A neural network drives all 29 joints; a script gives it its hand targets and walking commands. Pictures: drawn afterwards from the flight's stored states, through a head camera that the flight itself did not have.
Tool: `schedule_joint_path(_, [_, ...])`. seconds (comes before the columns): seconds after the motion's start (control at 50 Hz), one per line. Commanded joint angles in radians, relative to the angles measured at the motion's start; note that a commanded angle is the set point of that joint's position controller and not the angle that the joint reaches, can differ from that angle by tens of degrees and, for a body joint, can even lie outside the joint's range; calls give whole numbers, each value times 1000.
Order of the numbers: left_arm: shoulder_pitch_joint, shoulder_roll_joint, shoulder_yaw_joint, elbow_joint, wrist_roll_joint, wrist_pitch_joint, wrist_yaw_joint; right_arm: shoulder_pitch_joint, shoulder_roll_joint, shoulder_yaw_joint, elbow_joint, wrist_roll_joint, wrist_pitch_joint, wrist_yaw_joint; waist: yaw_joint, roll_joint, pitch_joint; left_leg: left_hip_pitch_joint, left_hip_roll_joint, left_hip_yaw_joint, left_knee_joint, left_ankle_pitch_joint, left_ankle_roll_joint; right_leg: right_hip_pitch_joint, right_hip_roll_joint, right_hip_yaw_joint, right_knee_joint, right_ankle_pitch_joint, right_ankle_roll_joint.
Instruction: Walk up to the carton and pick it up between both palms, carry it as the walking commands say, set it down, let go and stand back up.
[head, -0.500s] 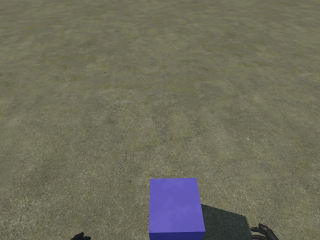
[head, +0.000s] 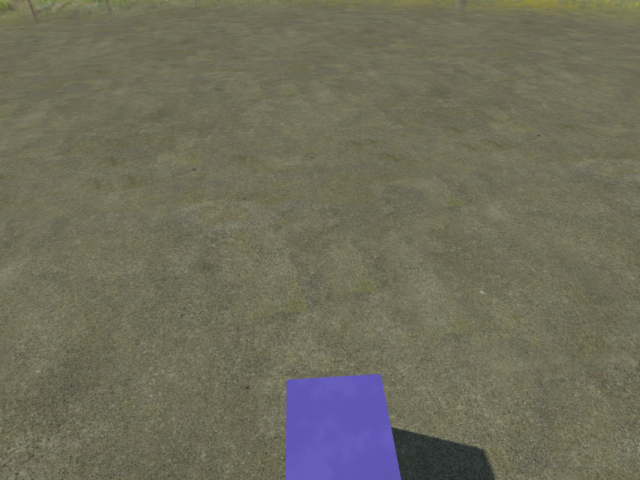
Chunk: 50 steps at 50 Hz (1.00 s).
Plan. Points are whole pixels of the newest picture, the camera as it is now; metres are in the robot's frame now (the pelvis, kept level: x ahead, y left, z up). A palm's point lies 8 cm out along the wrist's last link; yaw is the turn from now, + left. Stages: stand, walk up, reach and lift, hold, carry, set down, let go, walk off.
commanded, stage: stand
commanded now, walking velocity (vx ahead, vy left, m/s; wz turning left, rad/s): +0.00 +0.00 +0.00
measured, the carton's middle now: (337, 451) +0.44 -0.01 -0.62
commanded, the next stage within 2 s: none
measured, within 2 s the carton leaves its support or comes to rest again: neither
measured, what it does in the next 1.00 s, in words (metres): stands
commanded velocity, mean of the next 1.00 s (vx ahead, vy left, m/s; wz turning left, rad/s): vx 0.00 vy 0.00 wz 0.00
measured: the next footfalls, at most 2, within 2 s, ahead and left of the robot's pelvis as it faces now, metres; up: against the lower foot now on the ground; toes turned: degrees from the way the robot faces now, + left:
none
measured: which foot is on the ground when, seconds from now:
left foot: down 0.00-1.00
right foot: down 0.00-1.00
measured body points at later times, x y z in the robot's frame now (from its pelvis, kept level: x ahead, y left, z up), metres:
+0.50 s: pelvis -0.02 +0.00 +0.00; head -0.05 +0.00 +0.45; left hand +0.05 +0.24 -0.13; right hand -0.01 -0.26 -0.13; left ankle -0.08 +0.11 -0.72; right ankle -0.03 -0.12 -0.72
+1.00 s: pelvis -0.02 +0.01 +0.00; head -0.04 +0.01 +0.45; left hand +0.01 +0.24 -0.14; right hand -0.04 -0.23 -0.15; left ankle -0.08 +0.11 -0.72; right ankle -0.03 -0.12 -0.72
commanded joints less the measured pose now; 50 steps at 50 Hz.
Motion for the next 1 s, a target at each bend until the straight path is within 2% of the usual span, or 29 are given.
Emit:
schedule_joint_path(0.0, [3, 116, 29, -60, -1, 1, 4, 28, -131, -29, -51, -4, -3, -7, -11, -21, 145, 9, 69, -43, -83, 177, 27, -101, -97, 91, -117, 372, -29])
schedule_joint_path(0.04, [-16, 114, 26, -60, 4, 2, 3, 43, -129, -26, -44, 1, -1, -8, -19, -20, 173, -12, 74, -53, -97, 123, 25, -120, -96, 101, -123, 347, -32])
schedule_joint_path(0.06, [-5, 122, 31, -57, 3, 2, 3, 29, -141, -28, -45, 2, -1, -8, -10, -31, 170, 4, 70, -55, -98, 121, 28, -133, -89, 106, -124, 332, -33])
schedule_joint_path(0.08, [-15, 118, 30, -54, 2, 4, 1, 43, -140, -28, -45, -2, 0, -7, -21, -41, 181, -11, 71, -55, -103, 104, 32, -131, -92, 106, -127, 320, -30])
schedule_joint_path(0.12, [-12, 119, 32, -54, 7, 3, -4, 56, -127, -21, -31, 3, -1, -12, -16, -5, 171, 14, 89, -63, -114, 136, 34, -133, -87, 102, -124, 303, -29])
schedule_joint_path(0.2, [34, 95, 25, -25, 2, 7, -2, 65, -131, -18, -12, 1, 0, -12, 5, 7, 162, 6, 89, -64, -118, 191, 38, -91, -80, 94, -115, 295, -27])
schedule_joint_path(0.22, [20, 96, 25, -28, 1, 7, -5, 71, -126, -15, -8, 4, 4, -10, -2, -23, 187, -1, 95, -62, -122, 194, 35, -107, -85, 89, -119, 320, -27])
schedule_joint_path(0.24, [32, 100, 27, -18, 0, 9, -3, 69, -131, -19, -6, 4, 6, -11, 3, -18, 179, 5, 85, -54, -117, 161, 36, -98, -78, 96, -125, 295, -27])
schedule_joint_path(0.26, [3, 104, 26, -19, 1, 9, -4, 71, -124, -16, -5, 5, 7, -11, -7, -42, 186, 6, 80, -55, -121, 154, 36, -105, -86, 105, -132, 303, -30])
schedule_joint_path(0.3, [-25, 112, 33, -27, 6, 13, -3, 63, -119, -13, -2, 1, 4, -9, -12, -17, 208, -18, 92, -54, -129, 126, 41, -111, -87, 98, -127, 297, -32])
schedule_joint_path(0.34, [11, 100, 26, -21, -2, 11, -8, 78, -144, -20, 9, -2, 7, -11, 1, 6, 182, 9, 80, -49, -129, 138, 38, -97, -83, 102, -127, 312, -31])
schedule_joint_path(0.36, [2, 97, 24, -10, 0, 12, -6, 86, -126, -14, 17, 2, 9, -10, -5, -27, 206, 0, 84, -54, -130, 148, 36, -114, -86, 104, -128, 313, -30])
schedule_joint_path(0.4, [-11, 105, 27, -3, 1, 16, -4, 94, -117, -13, 21, 3, 8, -6, -14, -35, 207, 12, 82, -48, -129, 139, 36, -120, -86, 106, -137, 306, -33])
schedule_joint_path(0.44, [-8, 101, 29, 3, 2, 17, -1, 108, -106, -6, 42, 4, 8, -10, -14, -9, 196, 19, 84, -47, -130, 142, 35, -106, -88, 104, -136, 312, -32])
schedule_joint_path(0.48, [-2, 98, 31, 11, 0, 17, 0, 107, -98, -4, 44, 5, 8, -10, -11, 7, 196, 23, 89, -45, -130, 179, 38, -106, -89, 103, -134, 320, -33])
schedule_joint_path(0.5, [-15, 82, 24, 18, -2, 16, -1, 110, -102, -6, 50, 7, 8, -11, -18, -6, 191, 30, 91, -46, -130, 184, 37, -95, -83, 88, -121, 337, -35])
schedule_joint_path(0.52, [-13, 74, 24, 17, -1, 15, -1, 100, -101, -8, 56, 4, 9, -9, -4, 5, 201, 21, 96, -52, -134, 206, 39, -90, -81, 78, -118, 325, -33])
schedule_joint_path(0.56, [1, 66, 22, 31, -5, 14, 1, 109, -109, -8, 68, 6, 11, -12, -4, -5, 179, 53, 100, -42, -121, 275, 44, -81, -84, 74, -108, 367, -29])
schedule_joint_path(0.58, [17, 69, 22, 43, -2, 14, 5, 107, -112, -11, 67, 11, 11, -12, -6, -32, 156, 71, 99, -39, -111, 274, 41, -65, -82, 70, -107, 399, -29])
schedule_joint_path(0.6, [17, 70, 23, 47, -7, 15, 6, 97, -118, -16, 76, 6, 10, -12, 0, -12, 168, 66, 96, -42, -115, 291, 42, -70, -82, 69, -110, 376, -27])
schedule_joint_path(0.66, [10, 63, 25, 55, -7, 20, 12, 118, -102, -7, 102, 6, 21, -16, -7, -6, 193, 59, 96, -33, -113, 276, 38, -80, -80, 71, -100, 380, -33])
schedule_joint_path(0.74, [-1, 50, 22, 66, -7, 24, 14, 125, -91, -7, 124, 4, 24, -16, -15, 2, 213, 45, 103, -34, -120, 328, 46, -71, -84, 56, -91, 372, -30])
schedule_joint_path(0.78, [22, 52, 22, 83, -6, 26, 13, 96, -93, -9, 116, 5, 23, -13, -6, -11, 219, 23, 108, -41, -127, 276, 56, -53, -87, 57, -101, 368, -24])
schedule_joint_path(0.8, [31, 48, 17, 92, -7, 30, 16, 101, -99, -12, 130, 1, 25, -14, -10, 10, 233, 41, 90, -24, -122, 242, 45, -66, -88, 74, -117, 383, -25])
schedule_joint_path(0.84, [15, 34, 16, 96, -6, 34, 15, 122, -67, 1, 144, 5, 26, -14, -19, 2, 249, 52, 87, -28, -128, 239, 37, -81, -92, 81, -111, 405, -29])
schedule_joint_path(0.86, [0, 55, 24, 96, -5, 34, 14, 104, -70, -1, 143, 8, 27, -13, -11, -20, 239, 39, 96, -33, -132, 246, 49, -73, -88, 64, -105, 397, -29])
schedule_joint_path(0.9, [12, 41, 21, 115, -7, 34, 15, 131, -79, -1, 164, 6, 28, -16, -20, 4, 239, 60, 91, -33, -138, 261, 45, -69, -89, 72, -116, 369, -26])
schedule_joint_path(0.94, [12, 39, 21, 122, -8, 36, 16, 115, -77, -1, 169, 13, 27, -14, -8, -9, 228, 35, 105, -41, -148, 274, 54, -41, -89, 57, -107, 372, -19])
schedule_joint_path(0.98, [-3, 17, 13, 131, -7, 38, 16, 97, -62, 1, 177, 5, 28, -19, -13, 7, 241, 46, 102, -48, -156, 244, 56, -50, -92, 58, -109, 370, -17])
